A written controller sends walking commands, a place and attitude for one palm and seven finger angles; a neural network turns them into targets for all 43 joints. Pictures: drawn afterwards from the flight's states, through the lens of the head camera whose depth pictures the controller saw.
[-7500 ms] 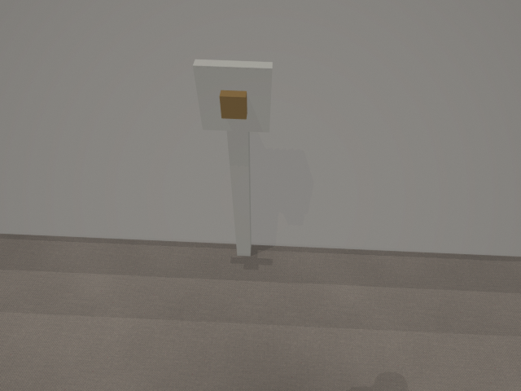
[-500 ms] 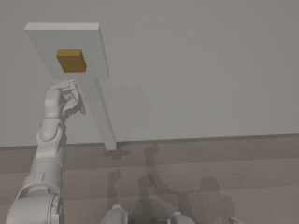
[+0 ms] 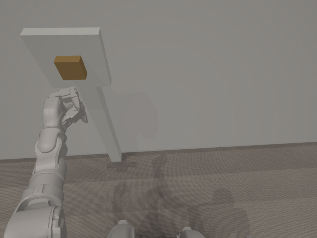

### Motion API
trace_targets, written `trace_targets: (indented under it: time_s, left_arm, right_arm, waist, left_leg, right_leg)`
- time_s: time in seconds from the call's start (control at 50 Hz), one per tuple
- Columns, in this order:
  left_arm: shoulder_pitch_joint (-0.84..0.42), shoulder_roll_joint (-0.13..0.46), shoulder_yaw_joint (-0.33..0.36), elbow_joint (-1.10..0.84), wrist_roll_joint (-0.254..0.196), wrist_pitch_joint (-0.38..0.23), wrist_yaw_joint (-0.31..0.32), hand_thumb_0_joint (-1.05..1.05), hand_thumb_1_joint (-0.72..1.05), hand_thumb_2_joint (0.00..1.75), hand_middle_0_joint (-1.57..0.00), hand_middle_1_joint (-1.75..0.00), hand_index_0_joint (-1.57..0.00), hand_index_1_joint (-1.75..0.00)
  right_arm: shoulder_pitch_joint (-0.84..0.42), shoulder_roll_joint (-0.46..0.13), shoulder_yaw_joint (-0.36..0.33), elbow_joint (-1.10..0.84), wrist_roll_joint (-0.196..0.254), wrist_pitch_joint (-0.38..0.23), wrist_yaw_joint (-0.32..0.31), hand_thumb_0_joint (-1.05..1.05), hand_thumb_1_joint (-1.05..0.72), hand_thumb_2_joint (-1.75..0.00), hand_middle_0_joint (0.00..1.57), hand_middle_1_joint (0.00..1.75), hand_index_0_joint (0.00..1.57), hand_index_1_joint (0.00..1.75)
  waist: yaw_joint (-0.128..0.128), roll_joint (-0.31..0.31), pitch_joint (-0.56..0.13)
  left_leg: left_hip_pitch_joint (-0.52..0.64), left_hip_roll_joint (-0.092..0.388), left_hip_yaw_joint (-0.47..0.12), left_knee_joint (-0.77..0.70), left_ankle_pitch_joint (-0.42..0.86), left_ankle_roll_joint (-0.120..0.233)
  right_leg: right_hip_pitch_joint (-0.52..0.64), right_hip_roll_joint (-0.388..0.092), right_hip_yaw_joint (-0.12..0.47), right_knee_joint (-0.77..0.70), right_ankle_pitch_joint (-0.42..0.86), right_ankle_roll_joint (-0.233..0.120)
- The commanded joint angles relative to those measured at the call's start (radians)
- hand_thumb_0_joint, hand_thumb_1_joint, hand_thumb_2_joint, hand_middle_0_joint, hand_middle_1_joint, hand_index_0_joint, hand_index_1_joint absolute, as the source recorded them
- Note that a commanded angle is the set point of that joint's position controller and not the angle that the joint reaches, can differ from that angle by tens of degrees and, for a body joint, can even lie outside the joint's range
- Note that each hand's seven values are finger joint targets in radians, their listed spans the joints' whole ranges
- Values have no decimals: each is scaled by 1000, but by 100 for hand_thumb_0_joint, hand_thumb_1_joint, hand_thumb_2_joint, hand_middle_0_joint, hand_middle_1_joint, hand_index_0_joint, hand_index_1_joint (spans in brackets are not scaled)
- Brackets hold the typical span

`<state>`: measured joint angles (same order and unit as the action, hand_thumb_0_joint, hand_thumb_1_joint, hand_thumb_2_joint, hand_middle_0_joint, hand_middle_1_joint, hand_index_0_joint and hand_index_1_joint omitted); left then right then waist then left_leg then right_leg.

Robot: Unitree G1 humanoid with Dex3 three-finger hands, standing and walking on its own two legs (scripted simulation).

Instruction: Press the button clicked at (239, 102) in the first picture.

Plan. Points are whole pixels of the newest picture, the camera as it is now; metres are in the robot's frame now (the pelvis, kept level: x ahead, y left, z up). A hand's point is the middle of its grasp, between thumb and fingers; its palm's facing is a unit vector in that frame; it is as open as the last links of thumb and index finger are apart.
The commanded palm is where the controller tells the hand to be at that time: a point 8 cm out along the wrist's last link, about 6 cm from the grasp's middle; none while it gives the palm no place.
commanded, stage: aim a knuckle at the button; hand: left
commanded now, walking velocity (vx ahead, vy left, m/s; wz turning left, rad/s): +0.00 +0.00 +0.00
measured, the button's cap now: (71, 67) +0.54 +0.24 +0.10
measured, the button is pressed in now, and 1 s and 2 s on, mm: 0 0 10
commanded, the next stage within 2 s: press the button with the knuckle in 0.26 s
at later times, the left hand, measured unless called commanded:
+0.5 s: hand (83, 108) +0.43 +0.20 +0.06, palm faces +0.09 -1.00 +0.00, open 3.1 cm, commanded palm +0.40 +0.25 +0.07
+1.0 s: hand (87, 95) +0.47 +0.19 +0.06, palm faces +0.09 -1.00 -0.02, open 3.1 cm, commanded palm +0.44 +0.24 +0.07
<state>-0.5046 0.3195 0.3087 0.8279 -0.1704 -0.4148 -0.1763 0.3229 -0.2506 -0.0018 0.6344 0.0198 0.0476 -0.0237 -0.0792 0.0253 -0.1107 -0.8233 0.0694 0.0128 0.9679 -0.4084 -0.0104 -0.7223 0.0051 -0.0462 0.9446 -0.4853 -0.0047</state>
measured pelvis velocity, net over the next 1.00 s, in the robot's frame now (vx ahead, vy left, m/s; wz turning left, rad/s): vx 0.00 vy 0.01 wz -0.01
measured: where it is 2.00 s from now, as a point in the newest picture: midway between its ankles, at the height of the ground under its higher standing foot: outside the picture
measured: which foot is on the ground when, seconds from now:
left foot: down 0.00-1.00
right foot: down 0.00-1.00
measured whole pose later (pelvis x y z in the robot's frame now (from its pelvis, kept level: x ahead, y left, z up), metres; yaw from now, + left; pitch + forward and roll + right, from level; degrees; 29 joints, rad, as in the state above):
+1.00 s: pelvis +0.00 +0.01 -0.01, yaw -1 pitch +18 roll -2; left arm -0.72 0.38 0.36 1.03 -0.11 -0.42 -0.14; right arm 0.35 -0.25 0.00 0.65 0.00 0.08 -0.01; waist -0.12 0.02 -0.11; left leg -0.90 0.07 0.02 1.02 -0.42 0.00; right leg -0.80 0.01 -0.04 0.98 -0.49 0.00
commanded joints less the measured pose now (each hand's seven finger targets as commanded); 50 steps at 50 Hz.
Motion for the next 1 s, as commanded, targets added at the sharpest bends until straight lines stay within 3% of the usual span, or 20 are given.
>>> trace_targets:
  time_s: [0.0,0.1,0.18,0.24,0.26,0.32,0.36,0.44,0.46,0.52,0.56,0.58,0.6,0.68,0.72,0.8,0.88,0.96,0.98]
  left_arm:
    - [-370,236,57,-157,-14,-38,-6,0,90,90,-130,-150,-130,-150]
    - [-368,261,78,-203,-11,-59,-5,0,90,90,-130,-150,-130,-150]
    - [-396,210,24,-208,-15,-71,-18,0,90,90,-130,-150,-130,-150]
    - [-419,153,-30,-197,-16,-57,-26,0,90,90,-130,-150,-130,-150]
    - [-420,165,-16,-179,-19,-50,-25,0,90,90,-130,-150,-130,-150]
    - [-398,183,6,-159,-22,-36,-19,0,90,90,-130,-150,-130,-150]
    - [-429,230,41,-162,-16,-37,-7,0,90,90,-130,-150,-130,-150]
    - [-481,259,65,-207,4,-69,24,0,90,90,-130,-150,-130,-150]
    - [-470,263,69,-179,9,-72,28,0,90,90,-130,-150,-130,-150]
    - [-489,264,63,-139,19,-75,26,0,90,90,-130,-150,-130,-150]
    - [-537,213,15,-98,20,-64,16,0,90,90,-130,-150,-130,-150]
    - [-549,213,19,-89,17,-62,10,0,90,90,-130,-150,-130,-150]
    - [-512,252,53,-65,17,-53,7,0,90,90,-130,-150,-130,-150]
    - [-548,233,40,-26,11,-39,-3,0,90,90,-130,-150,-130,-150]
    - [-579,235,41,-40,18,-49,6,0,90,90,-130,-150,-130,-150]
    - [-583,316,111,-55,31,-77,31,0,90,90,-130,-150,-130,-150]
    - [-634,271,62,-49,49,-89,36,0,90,90,-130,-150,-130,-150]
    - [-635,326,102,33,52,-65,35,0,90,90,-130,-150,-130,-150]
    - [-668,333,98,42,54,-63,33,0,90,90,-130,-150,-130,-150]
  right_arm:
    - [57,-153,-54,-96,3,-30,-16,0,-90,-90,20,30,20,30]
    - [42,-145,-49,-114,0,-30,-14,0,-90,-90,20,30,20,30]
    - [40,-142,-49,-113,4,-32,-12,0,-90,-90,20,30,20,30]
    - [39,-146,-52,-106,6,-34,-12,0,-90,-90,20,30,20,30]
    - [46,-150,-53,-98,6,-34,-13,0,-90,-90,20,30,20,30]
    - [44,-154,-52,-103,5,-31,-13,0,-90,-90,20,30,20,30]
    - [45,-156,-50,-102,3,-29,-16,0,-90,-90,20,30,20,30]
    - [51,-149,-49,-97,-5,-33,-15,0,-90,-90,20,30,20,30]
    - [54,-148,-47,-93,-6,-32,-14,0,-90,-90,20,30,20,30]
    - [67,-152,-48,-85,-8,-28,-11,0,-90,-90,20,30,20,30]
    - [72,-151,-49,-76,-8,-27,-8,0,-90,-90,20,30,20,30]
    - [80,-153,-51,-75,-10,-26,-7,0,-90,-90,20,30,20,30]
    - [87,-161,-53,-74,-8,-23,-7,0,-90,-90,20,30,20,30]
    - [103,-160,-51,-73,-10,-12,-6,0,-90,-90,20,30,20,30]
    - [105,-158,-54,-72,-12,-9,-3,0,-90,-90,20,30,20,30]
    - [119,-163,-56,-72,-19,-4,0,0,-90,-90,20,30,20,30]
    - [125,-156,-56,-65,-22,0,5,0,-90,-90,20,30,20,30]
    - [135,-169,-54,-64,-20,10,2,0,-90,-90,20,30,20,30]
    - [138,-171,-51,-61,-21,12,0,0,-90,-90,20,30,20,30]
  waist:
    - [-10,-14,-327]
    - [8,42,-373]
    - [-17,33,-356]
    - [-31,69,-350]
    - [-28,37,-346]
    - [-18,19,-353]
    - [-14,0,-346]
    - [-7,67,-414]
    - [-6,69,-401]
    - [-20,52,-399]
    - [-44,60,-367]
    - [-44,59,-373]
    - [-26,53,-390]
    - [-40,33,-374]
    - [-38,64,-393]
    - [-23,49,-444]
    - [-47,83,-434]
    - [-50,41,-391]
    - [-62,43,-380]
  left_leg:
    - [278,-53,-11,-95,234,41]
    - [305,-54,-9,-87,280,37]
    - [321,-50,-17,-81,277,37]
    - [361,-46,-28,-81,270,32]
    - [356,-45,-33,-82,270,32]
    - [332,-49,-30,-84,257,34]
    - [303,-50,-30,-84,244,35]
    - [351,-47,-33,-71,303,31]
    - [349,-46,-34,-71,308,29]
    - [340,-41,-40,-67,307,27]
    - [344,-40,-41,-67,278,28]
    - [342,-42,-41,-65,287,30]
    - [339,-40,-41,-67,297,28]
    - [323,-41,-42,-64,307,31]
    - [342,-39,-43,-60,316,29]
    - [333,-40,-40,-50,347,31]
    - [346,-38,-40,-40,350,31]
    - [288,-41,-35,-48,280,35]
    - [281,-40,-39,-48,272,36]
  right_leg:
    - [87,29,29,-141,347,0]
    - [105,28,32,-122,383,-5]
    - [76,34,26,-125,368,-7]
    - [14,34,14,-126,334,-8]
    - [17,35,11,-127,331,-9]
    - [31,32,13,-127,323,-7]
    - [44,30,16,-124,320,-5]
    - [43,30,19,-103,349,-9]
    - [39,32,18,-102,350,-10]
    - [23,34,14,-95,343,-9]
    - [-19,37,9,-105,312,-8]
    - [-13,38,9,-104,319,-10]
    - [1,37,9,-102,327,-11]
    - [-10,38,6,-102,337,-11]
    - [-27,38,5,-94,331,-10]
    - [12,39,14,-81,366,-9]
    - [-19,41,14,-79,364,-9]
    - [-15,43,18,-98,320,-4]
    - [-22,43,18,-96,315,-6]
